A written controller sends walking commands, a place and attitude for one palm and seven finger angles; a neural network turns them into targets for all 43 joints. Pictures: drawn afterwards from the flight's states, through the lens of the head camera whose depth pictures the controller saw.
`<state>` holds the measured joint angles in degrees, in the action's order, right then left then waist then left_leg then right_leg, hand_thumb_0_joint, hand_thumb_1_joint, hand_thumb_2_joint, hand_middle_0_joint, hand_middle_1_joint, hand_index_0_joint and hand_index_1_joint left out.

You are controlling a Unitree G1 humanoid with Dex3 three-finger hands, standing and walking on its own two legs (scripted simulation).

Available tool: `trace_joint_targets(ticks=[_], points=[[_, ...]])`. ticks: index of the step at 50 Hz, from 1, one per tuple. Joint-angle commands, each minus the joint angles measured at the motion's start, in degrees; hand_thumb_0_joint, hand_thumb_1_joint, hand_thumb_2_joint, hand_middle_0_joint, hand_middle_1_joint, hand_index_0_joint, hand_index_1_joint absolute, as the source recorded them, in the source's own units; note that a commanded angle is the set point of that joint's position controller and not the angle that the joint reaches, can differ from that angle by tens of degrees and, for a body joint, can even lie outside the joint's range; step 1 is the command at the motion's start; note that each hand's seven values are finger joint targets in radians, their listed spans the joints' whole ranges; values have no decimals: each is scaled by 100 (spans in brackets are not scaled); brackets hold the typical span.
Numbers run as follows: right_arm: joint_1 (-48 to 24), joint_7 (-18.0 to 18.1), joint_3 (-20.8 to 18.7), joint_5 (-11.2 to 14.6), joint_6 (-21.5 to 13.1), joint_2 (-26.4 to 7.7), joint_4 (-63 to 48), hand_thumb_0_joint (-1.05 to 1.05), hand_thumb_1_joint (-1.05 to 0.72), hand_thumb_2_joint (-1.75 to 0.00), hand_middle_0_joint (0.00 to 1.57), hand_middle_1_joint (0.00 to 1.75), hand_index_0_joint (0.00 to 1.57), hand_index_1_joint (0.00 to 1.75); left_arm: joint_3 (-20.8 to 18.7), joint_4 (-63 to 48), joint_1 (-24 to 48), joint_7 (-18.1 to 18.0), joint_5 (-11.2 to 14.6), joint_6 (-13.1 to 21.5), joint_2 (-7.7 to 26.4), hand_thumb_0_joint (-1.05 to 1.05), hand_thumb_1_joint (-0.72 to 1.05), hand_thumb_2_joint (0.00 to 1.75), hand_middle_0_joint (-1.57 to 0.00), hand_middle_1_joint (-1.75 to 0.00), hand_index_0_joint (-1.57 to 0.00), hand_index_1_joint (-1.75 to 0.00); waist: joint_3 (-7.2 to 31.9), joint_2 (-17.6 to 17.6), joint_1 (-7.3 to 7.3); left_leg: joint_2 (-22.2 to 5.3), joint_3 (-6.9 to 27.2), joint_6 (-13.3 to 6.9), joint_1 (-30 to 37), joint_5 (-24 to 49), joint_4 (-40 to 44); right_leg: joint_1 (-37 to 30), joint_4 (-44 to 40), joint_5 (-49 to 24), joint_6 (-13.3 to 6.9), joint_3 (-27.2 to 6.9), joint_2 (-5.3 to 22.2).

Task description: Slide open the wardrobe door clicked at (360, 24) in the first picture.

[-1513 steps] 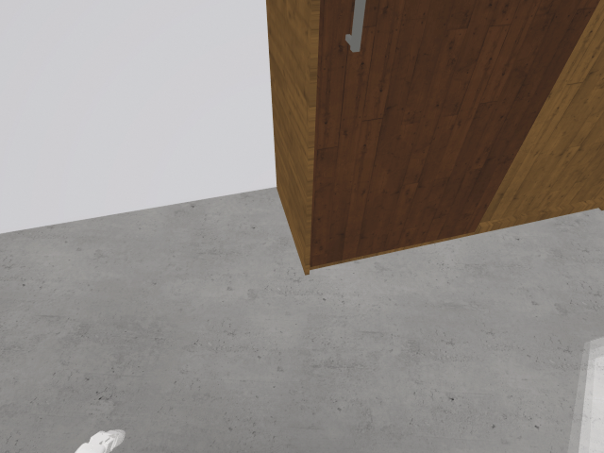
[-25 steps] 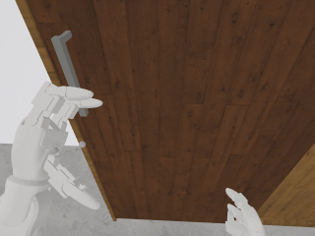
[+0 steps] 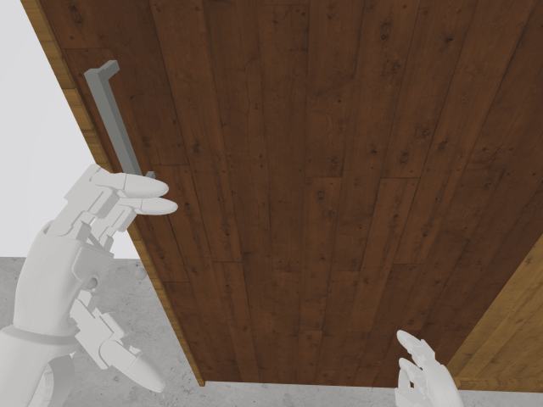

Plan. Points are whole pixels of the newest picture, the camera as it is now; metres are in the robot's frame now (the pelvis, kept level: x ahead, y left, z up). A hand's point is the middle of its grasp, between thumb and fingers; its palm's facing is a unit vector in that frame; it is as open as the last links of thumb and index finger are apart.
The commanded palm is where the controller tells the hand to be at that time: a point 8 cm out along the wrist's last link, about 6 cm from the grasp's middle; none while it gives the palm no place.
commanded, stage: draw the hand back to the body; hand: left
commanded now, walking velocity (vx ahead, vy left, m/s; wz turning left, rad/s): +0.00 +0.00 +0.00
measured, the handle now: (127, 136) +0.38 +0.26 +0.25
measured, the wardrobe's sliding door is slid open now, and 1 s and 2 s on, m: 0.00 0.00 0.00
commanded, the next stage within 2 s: step back with the hand held close in 1.46 s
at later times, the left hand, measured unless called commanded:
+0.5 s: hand (100, 273) +0.18 +0.20 +0.21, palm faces +0.30 -0.92 -0.27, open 14.2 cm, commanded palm +0.12 +0.24 +0.23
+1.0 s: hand (68, 269) +0.20 +0.26 +0.19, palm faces +0.42 -0.83 -0.37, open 9.6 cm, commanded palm +0.14 +0.30 +0.20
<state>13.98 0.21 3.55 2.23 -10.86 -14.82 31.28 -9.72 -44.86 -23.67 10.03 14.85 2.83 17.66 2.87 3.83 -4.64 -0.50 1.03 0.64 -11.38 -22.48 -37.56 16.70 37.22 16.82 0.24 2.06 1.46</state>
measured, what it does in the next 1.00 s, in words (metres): stands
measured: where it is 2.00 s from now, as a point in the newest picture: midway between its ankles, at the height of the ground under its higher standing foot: outside the picture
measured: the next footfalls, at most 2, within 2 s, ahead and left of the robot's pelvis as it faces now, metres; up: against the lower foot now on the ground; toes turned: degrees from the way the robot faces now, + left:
none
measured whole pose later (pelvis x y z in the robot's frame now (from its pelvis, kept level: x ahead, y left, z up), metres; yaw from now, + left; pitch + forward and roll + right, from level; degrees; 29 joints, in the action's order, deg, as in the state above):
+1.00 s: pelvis +0.01 +0.02 +0.01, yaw -1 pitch -4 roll +0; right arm 13.7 4.4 1.1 -0.7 -11.4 -12.4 38.1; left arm -17.4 -26.9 -28.2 -6.0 4.0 6.0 19.6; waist 0.3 2.8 -4.2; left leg 0.4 -0.1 -0.7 -5.3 -18.5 -28.0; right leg 10.5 27.2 12.4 1.6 1.0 2.1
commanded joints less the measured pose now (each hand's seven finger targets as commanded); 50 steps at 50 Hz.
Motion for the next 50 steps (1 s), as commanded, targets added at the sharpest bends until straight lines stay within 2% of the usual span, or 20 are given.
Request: trace_joint_targets(ticks=[1,6,10,11,12,15,19,20,21,22,26,27,30,31,35,37,42,47,48,50], points=[[-1185,130,-188,112,-263,-389,-1127,0,-90,-90,20,30,20,30,-868,-890,396,-317,0,-559,814,0,-55,20,-25,-115,-25,-115,114,-442,-149,15,-143,-163,-595,768,894,-454,-884,-132,-45,8,-27],[-1327,292,-151,226,-388,-435,-1058,0,-90,-90,20,30,20,30,-1045,-1329,785,-375,354,-1319,782,0,-55,20,-25,-115,-25,-115,574,-329,-142,9,-83,-133,-196,1126,916,-626,-903,-612,-14,84,-67],[-1327,420,-87,270,-516,-499,-829,0,-90,-90,20,30,20,30,-1121,-961,986,-354,635,-1870,676,0,-55,20,-25,-115,-25,-115,324,-252,-101,15,-6,-111,-88,1134,957,-477,-1016,-616,-9,114,-94],[-1354,440,-70,273,-525,-508,-800,0,-90,-90,20,30,20,30,-1076,-861,1064,-337,664,-1988,637,0,-55,20,-25,-115,-25,-115,239,-373,-92,20,26,-115,-109,1065,994,-437,-1033,-513,-4,127,-95],[-1442,461,-69,279,-536,-543,-754,0,-90,-90,20,30,20,30,-1163,-811,1056,-314,674,-2130,677,0,-55,20,-25,-115,-25,-115,160,-226,-104,32,15,-134,-60,1101,982,-415,-1076,-556,-7,88,-112],[-1441,502,-50,287,-448,-530,-704,0,-90,-90,20,30,20,30,-1193,-428,1258,-244,665,-2482,741,0,-51,22,-25,-113,-25,-113,-58,-451,-92,38,31,-154,-141,982,1062,-348,-1144,-338,5,75,-104],[-1564,526,-40,300,-394,-558,-729,0,-90,-90,20,30,20,30,-1397,-447,1545,-155,692,-2779,936,0,-37,29,-24,-104,-24,-104,88,-166,-123,68,23,-163,-40,1078,1079,-466,-1138,-377,-11,61,-93],[-1394,404,-147,-52,-522,-302,-874,0,-90,-90,20,30,20,30,-1163,-1379,1738,-866,-525,-1299,1327,0,-33,31,-24,-102,-24,-102,-300,-209,-74,125,-37,-185,-497,1261,920,-391,-1297,-525,29,-11,-93],[-1197,369,-172,-118,-587,-311,-655,0,-90,-90,20,30,20,30,-1159,-150,449,-1120,-546,-897,979,0,-30,32,-24,-100,-24,-100,-510,-565,-76,28,-98,-149,-611,1143,889,-276,-1267,-414,-20,11,-54],[-1156,271,-208,-122,-568,-349,-614,0,-90,-90,20,30,20,30,-1114,-204,40,-1194,-560,-760,853,0,-26,34,-24,-98,-24,-98,-409,-725,-121,25,-68,-150,-601,1155,931,-364,-1333,-458,-36,-47,-54],[-1064,256,-295,-155,-500,-247,-657,0,-90,-90,20,30,20,30,-1027,-701,98,-1408,-842,71,935,0,-12,41,-24,-89,-24,-89,152,106,-33,48,-195,-148,-275,1045,990,-686,-1263,-468,-76,-152,54],[-1057,269,-305,-179,-543,-280,-635,0,-90,-90,20,30,20,30,-1043,-747,31,-1460,-883,186,978,0,-8,43,-23,-87,-23,-87,152,230,-28,54,-195,-153,-223,1009,998,-683,-1323,-437,-80,-149,31],[-947,362,-342,-212,-590,-270,-579,0,-90,-90,20,30,20,30,-1025,-570,170,-1625,-996,453,1000,0,3,48,-23,-81,-23,-81,108,304,29,63,-182,-155,-135,788,1089,-648,-1464,-92,-91,-137,60],[-926,397,-353,-211,-597,-268,-556,0,-90,-90,20,30,20,30,-1065,-391,130,-1671,-1011,500,1029,0,7,50,-23,-79,-23,-79,-33,-5,41,60,-168,-162,-168,707,1120,-591,-1524,71,-78,-131,53],[-964,493,-398,-217,-532,-298,-455,0,-90,-90,20,30,20,30,-1154,250,102,-1724,-1035,605,976,0,21,57,-22,-70,-22,-70,-330,-611,58,26,-128,-201,-179,597,1279,-544,-1628,290,-45,-81,38],[-1009,505,-439,-219,-515,-347,-408,0,-90,-90,20,30,20,30,-1268,403,112,-1730,-1060,653,1035,0,28,60,-22,-66,-22,-66,-320,-613,33,17,-108,-203,-163,637,1362,-622,-1615,205,-57,-70,16],[-1070,469,-454,-246,-470,-369,-361,0,-90,-90,20,30,20,30,-1398,447,-12,-1706,-1080,741,1078,0,47,69,-22,-55,-22,-55,-28,-6,-73,-6,-81,-150,-73,1181,1532,-1043,-1380,-537,-106,-10,7],[-1035,464,-474,-278,-452,-406,-334,0,-90,-90,20,30,20,30,-1640,486,57,-1722,-1094,726,1294,0,65,78,-21,-45,-21,-45,8,-76,-94,-23,-36,-88,-47,1667,1597,-1220,-1337,-993,-128,44,-44],[-974,460,-477,-266,-426,-385,-313,0,-90,-90,20,30,20,30,-1592,538,56,-1714,-1104,721,1225,0,68,80,-21,-43,-21,-43,40,44,-69,-31,-42,-58,-8,1816,1600,-1237,-1291,-1108,-138,50,-40],[-924,457,-490,-267,-361,-384,-312,0,-90,-90,20,30,20,30,-1685,680,42,-1714,-1085,677,1259,0,75,83,-21,-38,-21,-38,17,-21,-75,-40,-50,-8,-21,2045,1594,-1259,-1257,-1274,-133,68,-53]])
